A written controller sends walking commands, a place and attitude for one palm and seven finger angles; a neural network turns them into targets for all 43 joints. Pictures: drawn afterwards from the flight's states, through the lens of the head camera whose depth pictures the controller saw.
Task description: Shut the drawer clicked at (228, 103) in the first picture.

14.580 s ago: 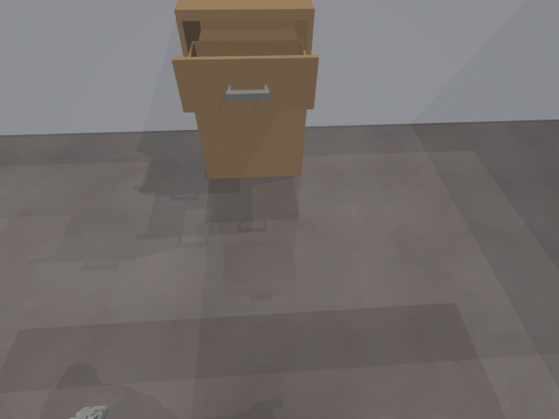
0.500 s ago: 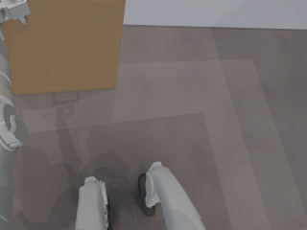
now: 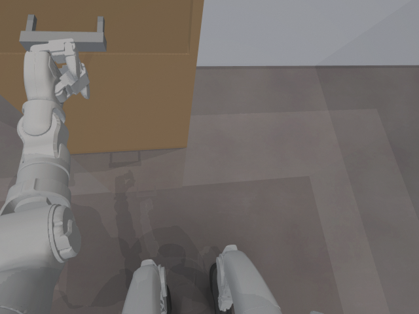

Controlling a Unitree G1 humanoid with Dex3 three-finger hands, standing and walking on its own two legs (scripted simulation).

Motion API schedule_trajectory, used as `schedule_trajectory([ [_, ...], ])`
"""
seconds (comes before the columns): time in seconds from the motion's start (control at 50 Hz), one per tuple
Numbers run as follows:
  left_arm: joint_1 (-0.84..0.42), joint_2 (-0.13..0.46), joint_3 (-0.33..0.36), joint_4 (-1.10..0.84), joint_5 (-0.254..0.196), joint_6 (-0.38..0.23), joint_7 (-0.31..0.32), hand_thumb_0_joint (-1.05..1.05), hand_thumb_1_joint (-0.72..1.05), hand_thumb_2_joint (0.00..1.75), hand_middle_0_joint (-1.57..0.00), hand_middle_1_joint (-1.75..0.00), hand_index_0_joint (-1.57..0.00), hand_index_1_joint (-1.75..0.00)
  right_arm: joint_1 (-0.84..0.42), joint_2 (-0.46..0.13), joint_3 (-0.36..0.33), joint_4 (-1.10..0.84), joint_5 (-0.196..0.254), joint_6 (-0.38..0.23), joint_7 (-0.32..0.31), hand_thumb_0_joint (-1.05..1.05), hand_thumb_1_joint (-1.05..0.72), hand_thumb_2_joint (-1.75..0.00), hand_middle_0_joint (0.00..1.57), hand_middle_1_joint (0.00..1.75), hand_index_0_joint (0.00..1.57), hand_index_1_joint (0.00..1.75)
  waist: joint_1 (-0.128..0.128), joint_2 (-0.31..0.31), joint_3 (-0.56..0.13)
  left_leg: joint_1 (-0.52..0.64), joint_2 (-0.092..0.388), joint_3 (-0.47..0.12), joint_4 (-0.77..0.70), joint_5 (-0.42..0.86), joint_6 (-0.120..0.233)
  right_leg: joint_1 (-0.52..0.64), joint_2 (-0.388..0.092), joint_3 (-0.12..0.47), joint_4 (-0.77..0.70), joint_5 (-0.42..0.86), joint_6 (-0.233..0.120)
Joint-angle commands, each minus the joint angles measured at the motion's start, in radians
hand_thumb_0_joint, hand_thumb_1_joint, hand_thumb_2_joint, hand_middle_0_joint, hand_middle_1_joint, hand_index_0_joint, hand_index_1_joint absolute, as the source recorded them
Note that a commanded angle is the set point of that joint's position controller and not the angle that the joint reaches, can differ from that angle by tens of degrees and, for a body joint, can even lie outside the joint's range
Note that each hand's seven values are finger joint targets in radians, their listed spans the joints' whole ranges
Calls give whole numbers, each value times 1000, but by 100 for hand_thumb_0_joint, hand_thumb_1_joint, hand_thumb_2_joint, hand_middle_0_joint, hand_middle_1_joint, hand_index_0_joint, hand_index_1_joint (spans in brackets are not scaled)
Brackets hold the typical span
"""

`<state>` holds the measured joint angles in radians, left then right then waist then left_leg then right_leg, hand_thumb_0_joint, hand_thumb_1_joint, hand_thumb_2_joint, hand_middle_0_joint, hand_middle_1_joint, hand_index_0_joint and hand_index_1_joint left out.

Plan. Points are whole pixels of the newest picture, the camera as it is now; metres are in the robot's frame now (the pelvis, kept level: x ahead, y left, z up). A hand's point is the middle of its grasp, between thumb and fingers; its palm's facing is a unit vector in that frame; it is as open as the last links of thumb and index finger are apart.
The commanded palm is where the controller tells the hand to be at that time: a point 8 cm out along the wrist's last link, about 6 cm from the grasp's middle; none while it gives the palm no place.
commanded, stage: draw the hand back to the body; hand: left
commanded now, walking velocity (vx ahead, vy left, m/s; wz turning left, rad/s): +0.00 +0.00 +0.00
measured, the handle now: (66, 31) +0.63 +0.21 +0.03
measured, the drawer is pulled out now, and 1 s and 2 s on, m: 0.00 0.00 0.00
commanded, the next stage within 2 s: step back with the hand held close in 1.30 s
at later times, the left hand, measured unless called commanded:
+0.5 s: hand (15, 139) +0.37 +0.20 +0.14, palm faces +0.06 -0.99 -0.15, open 3.2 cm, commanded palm +0.32 +0.25 +0.16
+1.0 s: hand out of the picture +0.24 +0.24 +0.25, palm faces +0.38 -0.86 -0.34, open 3.2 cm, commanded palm +0.18 +0.27 +0.27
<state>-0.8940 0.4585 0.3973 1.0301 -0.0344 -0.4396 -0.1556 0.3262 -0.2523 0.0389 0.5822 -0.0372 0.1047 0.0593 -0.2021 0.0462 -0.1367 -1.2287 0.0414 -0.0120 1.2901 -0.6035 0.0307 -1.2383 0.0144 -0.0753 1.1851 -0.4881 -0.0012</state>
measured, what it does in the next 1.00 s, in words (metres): rises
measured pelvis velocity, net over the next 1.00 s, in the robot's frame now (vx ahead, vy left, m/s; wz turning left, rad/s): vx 0.04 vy -0.01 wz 0.05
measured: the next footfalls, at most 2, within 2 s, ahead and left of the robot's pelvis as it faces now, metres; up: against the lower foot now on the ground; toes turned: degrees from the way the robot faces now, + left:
none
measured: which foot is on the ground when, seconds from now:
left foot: down 0.00-1.00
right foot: down 0.00-1.00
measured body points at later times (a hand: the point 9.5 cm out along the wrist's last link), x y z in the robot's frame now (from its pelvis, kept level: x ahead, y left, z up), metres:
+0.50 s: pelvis +0.03 +0.00 +0.08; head +0.09 +0.00 +0.53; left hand +0.36 +0.25 +0.15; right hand +0.19 -0.25 -0.02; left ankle -0.02 +0.10 -0.62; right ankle +0.03 -0.13 -0.62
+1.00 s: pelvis +0.04 -0.01 +0.12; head +0.03 -0.03 +0.57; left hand +0.21 +0.28 +0.27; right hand +0.24 -0.21 +0.04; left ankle -0.01 +0.10 -0.62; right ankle +0.03 -0.13 -0.62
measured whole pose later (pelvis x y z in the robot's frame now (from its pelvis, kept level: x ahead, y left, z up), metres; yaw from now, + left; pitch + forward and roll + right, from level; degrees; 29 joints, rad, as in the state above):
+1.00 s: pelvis +0.04 -0.01 +0.12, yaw +3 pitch -2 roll -1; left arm 0.40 0.31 0.22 -0.33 -0.07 -0.04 0.09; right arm 0.19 -0.22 0.05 0.58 0.01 -0.05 -0.06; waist 0.05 0.07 -0.01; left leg -0.10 0.00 0.01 0.45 -0.32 0.02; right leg -0.13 0.00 -0.05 0.43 -0.26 0.00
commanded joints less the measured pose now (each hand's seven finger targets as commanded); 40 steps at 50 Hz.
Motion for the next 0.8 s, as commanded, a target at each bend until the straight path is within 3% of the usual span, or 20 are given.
schedule_trajectory([
  [0.0, -75, 198, -2, -453, -74, -45, -32, 0, 90, 90, -140, -160, -140, -160, 204, -175, -82, -97, 26, 6, -4, 0, -90, -90, 20, 30, 20, 30, 84, 197, -781, 634, -13, -53, -192, 899, -25, 540, 28, 36, -134, 619, -26],
  [0.02, 0, 139, -42, -486, -95, -13, -43, 0, 90, 90, -140, -160, -140, -160, 191, -166, -82, -106, 40, 7, -1, 0, -90, -90, 20, 30, 20, 30, 82, 166, -730, 635, -11, -46, -220, 897, -22, 562, 30, 29, -167, 629, -21],
  [0.08, 102, 117, -45, -632, -151, 43, -37, 0, 90, 90, -140, -160, -140, -160, 158, -163, -88, -129, 63, -8, -19, 0, -90, -90, 20, 30, 20, 30, 80, 38, -626, 575, -21, -18, -288, 764, -1, 681, 31, 36, -238, 647, -8],
  [0.12, 121, 110, -45, -693, -165, 44, -17, 0, 90, 90, -140, -160, -140, -160, 139, -157, -83, -123, 67, -26, -36, 0, -90, -90, 20, 30, 20, 30, 80, 49, -566, 587, -22, -8, -322, 731, -2, 700, 26, 39, -262, 635, -7],
  [0.16, 201, 66, -68, -716, -174, 33, -6, 0, 90, 90, -140, -160, -140, -160, 124, -147, -82, -118, 68, -47, -43, 0, -90, -90, 20, 30, 20, 30, 85, 38, -495, 610, -25, 1, -353, 712, -3, 716, 26, 36, -292, 620, -6],
  [0.18, 222, 40, -93, -721, -175, 27, -7, 0, 90, 90, -140, -160, -140, -160, 115, -147, -82, -115, 70, -56, -45, 0, -90, -90, 20, 30, 20, 30, 79, 18, -456, 613, -25, 4, -365, 692, -3, 712, 25, 35, -305, 602, -4],
  [0.22, 253, 17, -128, -729, -168, 20, -19, 0, 90, 90, -140, -160, -140, -160, 94, -146, -80, -107, 73, -70, -50, 0, -90, -90, 20, 30, 20, 30, 84, 69, -403, 659, -22, 0, -389, 702, -10, 693, 23, 30, -320, 568, -9],
  [0.28, 334, -18, -165, -751, -180, 37, -53, 0, 90, 90, -140, -160, -140, -160, 60, -147, -82, -122, 81, -84, -55, 0, -90, -90, 20, 30, 20, 30, 91, 52, -355, 701, -22, -3, -425, 688, -11, 713, 21, 24, -355, 543, -11],
  [0.3, 354, -11, -162, -774, -189, 46, -63, 0, 90, 90, -140, -160, -140, -160, 48, -146, -80, -131, 84, -88, -58, 0, -90, -90, 20, 30, 20, 30, 104, 99, -356, 727, -25, -1, -434, 704, -11, 726, 18, 28, -363, 549, -15],
  [0.36, 466, 18, -123, -833, -216, 77, -78, 0, 90, 90, -140, -160, -140, -160, 3, -142, -72, -162, 87, -102, -66, 0, -90, -90, 20, 30, 20, 30, 133, 28, -334, 726, -27, -5, -479, 685, -10, 815, 12, 21, -388, 567, -15],
  [0.4, 508, 36, -102, -887, -231, 92, -84, 0, 90, 90, -140, -160, -140, -160, -29, -139, -66, -184, 91, -116, -71, 0, -90, -90, 20, 30, 20, 30, 148, 39, -311, 725, -34, -1, -503, 646, -9, 851, 10, 23, -401, 559, -19],
  [0.42, 543, 123, -121, -960, -95, 149, 38, 0, 90, 90, -140, -160, -140, -160, -104, -118, -78, -203, 91, -89, -90, 0, -90, -90, 20, 30, 20, 30, 202, 37, -344, 796, -37, 10, -555, 668, -8, 911, -17, 62, -453, 524, -31],
  [0.44, 608, 43, -153, -1014, -89, 190, 99, 0, 90, 90, -140, -160, -140, -160, -106, -102, -74, -228, 87, -87, -100, 0, -90, -90, 20, 30, 20, 30, 181, 28, -294, 819, -33, 12, -583, 645, -11, 908, -18, 53, -482, 509, -26],
  [0.46, 664, 10, -188, -1027, -75, 225, 141, 0, 90, 90, -140, -160, -140, -160, -119, -100, -69, -227, 88, -85, -108, 0, -90, -90, 20, 30, 20, 30, 180, 13, -247, 821, -30, 17, -608, 608, -11, 927, -23, 52, -505, 490, -24],
  [0.5, 690, 31, -180, -1071, -62, 268, 197, 0, 90, 90, -140, -160, -140, -160, -146, -106, -59, -227, 88, -81, -126, 0, -90, -90, 20, 30, 20, 30, 181, -33, -185, 834, -26, 10, -655, 559, -5, 957, -19, 49, -547, 465, -26],
  [0.54, 677, 24, -189, -1119, -48, 296, 231, 0, 90, 90, -140, -160, -140, -160, -171, -101, -50, -219, 86, -85, -140, 0, -90, -90, 20, 30, 20, 30, 178, -11, -141, 880, -29, 15, -698, 522, -4, 979, -23, 50, -588, 445, -24],
  [0.6, 709, 39, -179, -1222, -36, 316, 260, 0, 90, 90, -140, -160, -140, -160, -199, -98, -39, -208, 79, -113, -154, 0, -90, -90, 20, 30, 20, 30, 195, 5, -133, 964, -26, 7, -751, 553, 0, 1033, -22, 45, -634, 452, -28],
  [0.62, 748, 17, -190, -1237, -33, 322, 263, 0, 90, 90, -140, -160, -140, -160, -204, -90, -33, -202, 78, -123, -155, 0, -90, -90, 20, 30, 20, 30, 201, 26, -114, 993, -23, 3, -771, 570, -4, 1037, -22, 43, -649, 448, -28],
  [0.7, 877, 6, -182, -1299, -33, 343, 265, 0, 90, 90, -140, -160, -140, -160, -219, -89, -28, -181, 68, -153, -152, 0, -90, -90, 20, 30, 20, 30, 218, -10, -38, 1038, -22, 4, -826, 611, -5, 1091, -18, 38, -710, 479, -28],
  [0.78, 1006, 3, -147, -1388, -36, 348, 259, 0, 90, 90, -140, -160, -140, -160, -232, -81, -25, -172, 57, -171, -143, 0, -90, -90, 20, 30, 20, 30, 231, -23, -3, 1076, -19, 10, -867, 653, -5, 1143, -23, 34, -748, 519, -24],
])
